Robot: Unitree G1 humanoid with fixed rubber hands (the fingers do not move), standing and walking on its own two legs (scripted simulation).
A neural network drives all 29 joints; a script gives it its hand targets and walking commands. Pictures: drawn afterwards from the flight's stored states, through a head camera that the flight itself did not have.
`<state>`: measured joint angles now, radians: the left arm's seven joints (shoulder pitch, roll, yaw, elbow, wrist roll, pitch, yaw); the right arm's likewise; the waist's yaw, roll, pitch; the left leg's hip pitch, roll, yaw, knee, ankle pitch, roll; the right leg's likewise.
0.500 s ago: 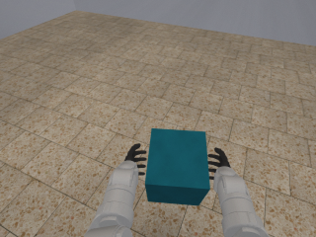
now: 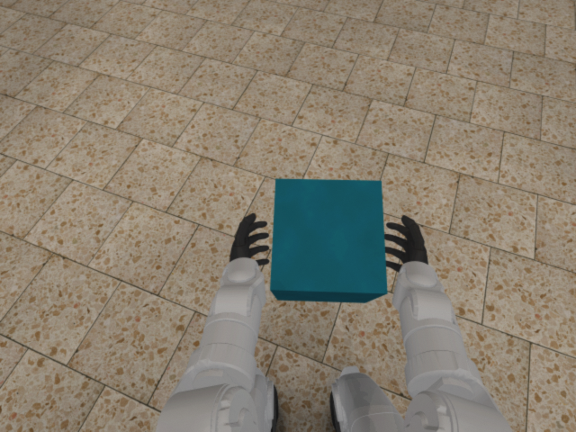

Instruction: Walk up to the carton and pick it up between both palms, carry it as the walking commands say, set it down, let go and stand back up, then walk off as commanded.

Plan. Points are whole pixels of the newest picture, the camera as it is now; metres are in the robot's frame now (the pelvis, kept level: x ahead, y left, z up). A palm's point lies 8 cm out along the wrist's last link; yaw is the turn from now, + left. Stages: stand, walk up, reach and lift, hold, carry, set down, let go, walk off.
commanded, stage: set down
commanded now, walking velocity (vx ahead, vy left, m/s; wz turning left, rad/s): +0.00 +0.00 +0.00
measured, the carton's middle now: (324, 246) +0.41 -0.06 -0.12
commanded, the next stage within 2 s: none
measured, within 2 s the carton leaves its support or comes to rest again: neither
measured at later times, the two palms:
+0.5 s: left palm (257, 263) +0.39 +0.06 -0.13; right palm (397, 261) +0.36 -0.19 -0.12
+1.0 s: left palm (264, 261) +0.42 +0.05 -0.21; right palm (388, 263) +0.39 -0.20 -0.20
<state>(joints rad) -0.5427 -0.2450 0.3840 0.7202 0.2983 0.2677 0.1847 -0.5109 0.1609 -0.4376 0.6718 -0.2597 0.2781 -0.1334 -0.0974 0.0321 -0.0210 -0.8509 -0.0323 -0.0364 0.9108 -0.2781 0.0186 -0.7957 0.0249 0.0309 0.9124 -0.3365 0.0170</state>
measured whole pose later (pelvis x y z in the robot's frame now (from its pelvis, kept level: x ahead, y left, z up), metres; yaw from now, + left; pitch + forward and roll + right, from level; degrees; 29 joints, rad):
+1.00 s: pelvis -0.01 -0.02 -0.14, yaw -1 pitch +34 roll +0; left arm -0.81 -0.14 0.38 0.75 0.21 0.24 0.24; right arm -0.79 0.11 -0.39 0.72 -0.17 0.24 -0.22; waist -0.08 0.03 -0.14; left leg -1.63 -0.05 -0.05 1.49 -0.45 -0.03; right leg -1.60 0.07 0.03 1.52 -0.52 0.00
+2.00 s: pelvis -0.07 -0.03 -0.28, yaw -1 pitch +25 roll +2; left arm -1.34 0.06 0.29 0.70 0.02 0.38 0.32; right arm -1.29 -0.06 -0.32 0.63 0.01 0.37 -0.36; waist -0.08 0.00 0.53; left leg -1.91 -0.07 -0.03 1.95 -0.47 -0.06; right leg -1.90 0.09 0.03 2.02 -0.56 0.01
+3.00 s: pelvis -0.03 -0.02 -0.35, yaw +0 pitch +31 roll +1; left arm -1.56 0.22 0.19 1.07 -0.09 0.24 0.20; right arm -1.50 -0.25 -0.21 0.99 0.04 0.27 -0.13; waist -0.08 0.05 0.52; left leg -2.18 -0.11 -0.04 2.20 -0.56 -0.07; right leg -2.14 0.07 0.00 2.27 -0.67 0.01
